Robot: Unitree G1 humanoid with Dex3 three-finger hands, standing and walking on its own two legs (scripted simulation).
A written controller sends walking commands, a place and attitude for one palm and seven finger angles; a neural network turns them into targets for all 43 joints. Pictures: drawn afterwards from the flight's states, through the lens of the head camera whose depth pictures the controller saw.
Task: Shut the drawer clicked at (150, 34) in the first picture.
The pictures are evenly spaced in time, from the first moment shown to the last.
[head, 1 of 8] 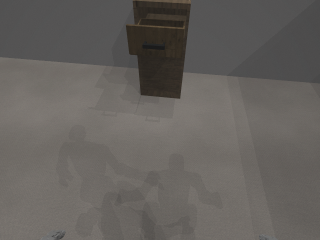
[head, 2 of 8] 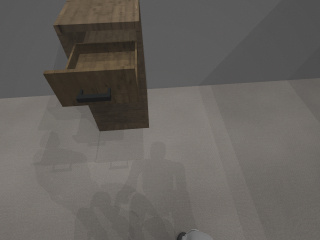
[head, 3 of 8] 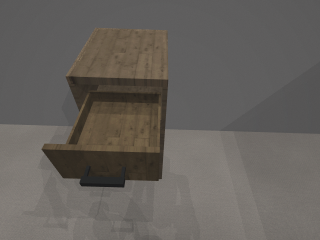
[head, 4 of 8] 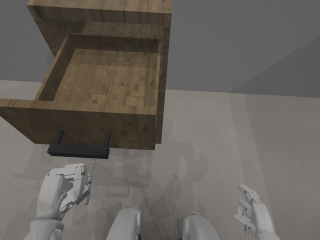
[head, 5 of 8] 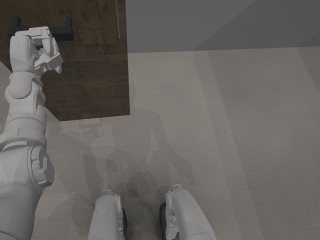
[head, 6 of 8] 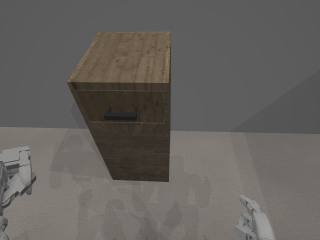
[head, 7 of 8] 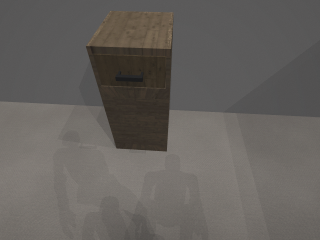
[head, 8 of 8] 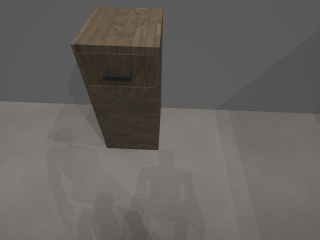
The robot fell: no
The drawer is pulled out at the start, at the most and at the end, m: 0.30 0.30 0.00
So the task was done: yes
